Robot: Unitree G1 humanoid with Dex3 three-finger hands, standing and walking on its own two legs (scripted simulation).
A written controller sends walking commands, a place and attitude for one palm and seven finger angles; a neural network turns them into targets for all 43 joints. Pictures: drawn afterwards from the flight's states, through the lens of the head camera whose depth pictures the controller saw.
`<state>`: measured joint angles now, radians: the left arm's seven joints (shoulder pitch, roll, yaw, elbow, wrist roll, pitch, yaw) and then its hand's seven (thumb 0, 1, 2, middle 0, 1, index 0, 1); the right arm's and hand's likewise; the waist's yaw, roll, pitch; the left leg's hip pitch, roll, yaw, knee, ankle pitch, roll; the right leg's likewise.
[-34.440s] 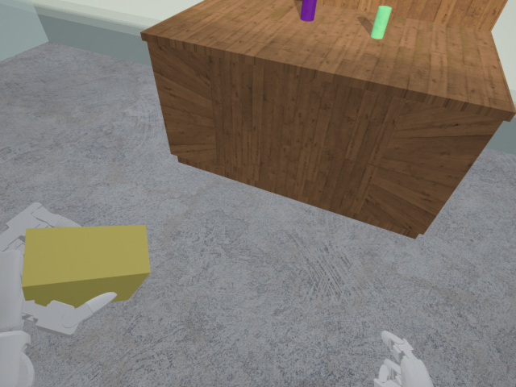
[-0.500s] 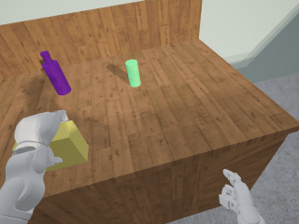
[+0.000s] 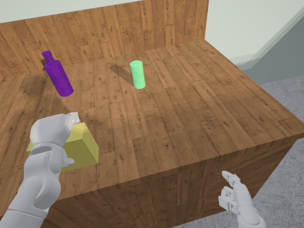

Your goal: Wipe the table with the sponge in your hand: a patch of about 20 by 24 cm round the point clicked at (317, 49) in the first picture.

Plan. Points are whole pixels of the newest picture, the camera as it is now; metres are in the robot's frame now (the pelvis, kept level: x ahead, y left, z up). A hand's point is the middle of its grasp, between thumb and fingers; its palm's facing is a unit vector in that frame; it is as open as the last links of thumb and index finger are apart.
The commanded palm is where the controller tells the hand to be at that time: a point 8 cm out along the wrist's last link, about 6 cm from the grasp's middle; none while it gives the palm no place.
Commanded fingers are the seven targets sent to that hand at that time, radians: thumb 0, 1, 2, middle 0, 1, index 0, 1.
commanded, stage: move the sponge above the wiping area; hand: left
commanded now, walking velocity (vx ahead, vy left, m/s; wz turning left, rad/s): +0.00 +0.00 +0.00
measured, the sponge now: (70, 152) +0.26 +0.28 +0.07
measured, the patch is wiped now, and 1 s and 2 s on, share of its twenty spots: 0.00 0.00 0.00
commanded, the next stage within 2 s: lower the sponge onto the table in 1.30 s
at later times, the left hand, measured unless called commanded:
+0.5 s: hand (71, 141) +0.27 +0.28 +0.11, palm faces +0.04 -0.06 -1.00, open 10.0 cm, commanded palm +0.24 +0.27 +0.17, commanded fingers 0.00 0.10 1.30 -1.20 -1.60 -1.20 -1.60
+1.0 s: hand (68, 142) +0.26 +0.28 +0.11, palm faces +0.05 -0.05 -1.00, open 10.0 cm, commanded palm +0.23 +0.27 +0.18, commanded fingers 0.00 0.10 1.30 -1.20 -1.60 -1.20 -1.60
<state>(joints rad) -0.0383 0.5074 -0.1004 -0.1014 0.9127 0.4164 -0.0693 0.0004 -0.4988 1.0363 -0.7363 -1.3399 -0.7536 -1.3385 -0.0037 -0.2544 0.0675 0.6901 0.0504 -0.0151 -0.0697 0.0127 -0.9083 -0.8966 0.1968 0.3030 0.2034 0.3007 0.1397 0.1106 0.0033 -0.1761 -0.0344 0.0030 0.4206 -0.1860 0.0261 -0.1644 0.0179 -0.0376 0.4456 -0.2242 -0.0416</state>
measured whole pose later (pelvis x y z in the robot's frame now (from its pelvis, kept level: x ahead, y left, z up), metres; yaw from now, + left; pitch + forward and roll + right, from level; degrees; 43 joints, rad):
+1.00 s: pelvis +0.00 -0.01 +0.00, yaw +0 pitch -3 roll +0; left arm -0.03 0.49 -0.09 -0.04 0.92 0.41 -0.03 0.00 -0.50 1.04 -0.74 -1.34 -0.75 -1.34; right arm 0.01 -0.26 0.05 0.70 0.05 -0.01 -0.07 0.01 -0.91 -0.90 0.20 0.30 0.20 0.30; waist 0.12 0.11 -0.01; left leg -0.17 -0.02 0.00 0.41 -0.19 0.02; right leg -0.16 0.03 -0.04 0.43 -0.22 -0.05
